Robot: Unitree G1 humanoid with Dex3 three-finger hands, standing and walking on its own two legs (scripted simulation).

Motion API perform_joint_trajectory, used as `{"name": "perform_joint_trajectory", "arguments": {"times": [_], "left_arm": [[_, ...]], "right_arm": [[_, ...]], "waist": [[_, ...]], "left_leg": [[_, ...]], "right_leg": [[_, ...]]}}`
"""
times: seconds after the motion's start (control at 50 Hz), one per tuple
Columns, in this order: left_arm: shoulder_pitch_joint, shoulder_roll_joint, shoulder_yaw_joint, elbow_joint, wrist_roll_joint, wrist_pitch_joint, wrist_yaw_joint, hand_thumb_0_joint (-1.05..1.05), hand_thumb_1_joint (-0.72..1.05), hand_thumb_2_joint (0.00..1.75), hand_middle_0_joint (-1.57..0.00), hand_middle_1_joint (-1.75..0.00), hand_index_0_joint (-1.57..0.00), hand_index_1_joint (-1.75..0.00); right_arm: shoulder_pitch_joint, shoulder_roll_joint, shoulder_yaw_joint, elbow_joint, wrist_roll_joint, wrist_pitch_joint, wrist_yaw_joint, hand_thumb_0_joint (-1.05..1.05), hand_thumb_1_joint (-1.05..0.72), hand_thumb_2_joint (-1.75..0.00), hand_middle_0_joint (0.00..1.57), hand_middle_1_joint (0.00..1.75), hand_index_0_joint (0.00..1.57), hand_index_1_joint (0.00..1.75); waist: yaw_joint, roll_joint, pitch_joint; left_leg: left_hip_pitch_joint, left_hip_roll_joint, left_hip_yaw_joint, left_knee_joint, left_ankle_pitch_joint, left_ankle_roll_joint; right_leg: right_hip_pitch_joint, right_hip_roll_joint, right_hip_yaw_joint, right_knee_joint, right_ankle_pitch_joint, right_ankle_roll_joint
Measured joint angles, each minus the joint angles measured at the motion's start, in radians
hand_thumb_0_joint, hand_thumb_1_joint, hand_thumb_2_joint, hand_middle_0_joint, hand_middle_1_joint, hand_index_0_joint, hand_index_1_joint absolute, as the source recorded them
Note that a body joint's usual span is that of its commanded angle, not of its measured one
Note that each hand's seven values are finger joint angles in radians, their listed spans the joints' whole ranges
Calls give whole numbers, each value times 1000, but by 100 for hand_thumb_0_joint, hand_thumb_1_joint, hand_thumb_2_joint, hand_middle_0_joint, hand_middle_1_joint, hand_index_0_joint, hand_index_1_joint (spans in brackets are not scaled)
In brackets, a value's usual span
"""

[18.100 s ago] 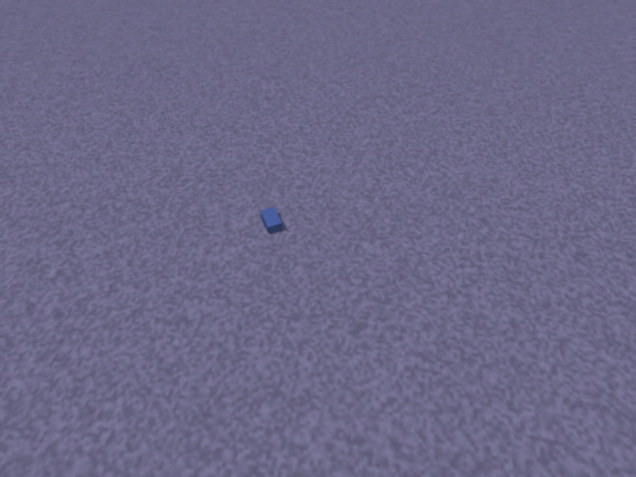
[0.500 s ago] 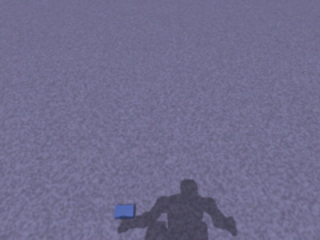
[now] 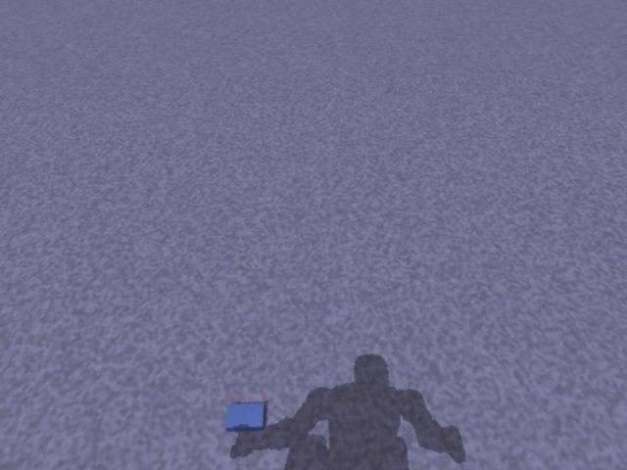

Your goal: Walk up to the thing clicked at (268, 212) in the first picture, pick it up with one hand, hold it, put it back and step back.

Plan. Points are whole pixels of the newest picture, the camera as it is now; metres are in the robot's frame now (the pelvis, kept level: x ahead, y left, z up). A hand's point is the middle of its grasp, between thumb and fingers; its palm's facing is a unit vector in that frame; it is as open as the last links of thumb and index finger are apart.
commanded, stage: stand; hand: left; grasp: from above
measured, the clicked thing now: (245, 417) +0.40 +0.23 -0.76
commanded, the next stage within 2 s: rise first in 0.24 s
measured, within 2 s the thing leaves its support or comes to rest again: neither
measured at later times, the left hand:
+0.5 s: hand out of the picture +0.12 +0.25 -0.16, palm faces +0.02 -0.94 -0.34, open 7.8 cm
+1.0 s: hand out of the picture +0.11 +0.27 -0.23, palm faces -0.16 -0.87 -0.47, open 13.6 cm
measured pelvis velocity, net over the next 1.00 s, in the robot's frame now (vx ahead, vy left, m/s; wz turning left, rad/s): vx -0.02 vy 0.01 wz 0.02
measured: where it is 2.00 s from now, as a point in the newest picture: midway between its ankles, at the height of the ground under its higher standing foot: outside the picture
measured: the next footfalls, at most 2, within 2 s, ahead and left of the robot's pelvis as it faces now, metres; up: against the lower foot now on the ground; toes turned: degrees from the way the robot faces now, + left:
none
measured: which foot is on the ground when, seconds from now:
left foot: down 0.00-1.00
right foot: down 0.00-1.00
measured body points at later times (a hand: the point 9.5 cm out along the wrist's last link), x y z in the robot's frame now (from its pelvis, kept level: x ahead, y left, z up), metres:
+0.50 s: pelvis -0.02 +0.00 -0.01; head +0.03 +0.00 +0.44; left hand +0.12 +0.30 -0.14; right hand +0.08 -0.28 -0.14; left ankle -0.01 +0.14 -0.75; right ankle -0.01 -0.13 -0.75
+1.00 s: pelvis -0.02 +0.01 -0.09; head +0.07 +0.03 +0.35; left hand +0.12 +0.31 -0.20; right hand +0.15 -0.24 -0.19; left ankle -0.01 +0.14 -0.75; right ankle -0.01 -0.13 -0.75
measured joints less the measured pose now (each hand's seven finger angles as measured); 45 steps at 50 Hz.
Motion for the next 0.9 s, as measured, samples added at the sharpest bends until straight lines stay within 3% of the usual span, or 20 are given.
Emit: {"name": "perform_joint_trajectory", "arguments": {"times": [0.36,0.42,0.46,0.52,0.58,0.78,0.9], "left_arm": [[3,-1,-1,0,1,0,-1,0,91,89,-21,-30,-21,-30],[-21,-22,28,-56,-17,-15,12,1,88,90,-22,-33,-21,-34],[-82,-33,60,-38,1,-24,6,1,82,90,-23,-38,-22,-39],[-162,-25,107,-15,62,-24,-21,1,70,89,-24,-49,-22,-50],[-170,-21,140,-66,114,-12,-29,0,53,88,-23,-62,-23,-62],[-66,-45,143,-259,192,99,-4,0,-14,89,-20,-88,-20,-88],[15,-55,138,-413,247,113,3,0,-36,91,-18,-94,-17,-95]], "right_arm": [[11,0,-2,2,0,-1,1,0,-90,-90,20,30,20,30],[62,7,1,-123,42,-21,-25,0,-91,-90,20,30,20,30],[77,23,-2,-188,51,-33,-33,0,-92,-90,20,30,20,30],[86,60,-15,-259,39,-44,-33,0,-92,-90,20,30,20,30],[103,91,-25,-319,32,-47,-26,0,-91,-90,20,30,20,30],[137,115,-33,-448,28,-62,-10,0,-90,-90,20,30,20,30],[115,108,-44,-497,22,-87,-14,0,-90,-90,20,30,20,30]], "waist": [[-1,-2,0],[-6,3,-3],[-7,4,-3],[-13,-4,-21],[-19,-11,-42],[-27,1,-109],[-18,-2,-135]], "left_leg": [[-2,-3,-2,-1,4,2],[-86,-8,-19,70,-17,6],[-152,-9,-27,124,-33,6],[-265,-8,-30,218,-63,3],[-347,-7,-26,299,-98,4],[-544,-11,-29,522,-204,13],[-692,-12,-38,688,-278,16]], "right_leg": [[-2,-3,-2,0,3,2],[-73,-8,-16,59,-19,3],[-133,-10,-22,108,-34,2],[-246,-8,-21,201,-64,1],[-330,-7,-14,282,-97,1],[-520,-12,-10,490,-195,11],[-660,-12,-12,644,-264,16]]}}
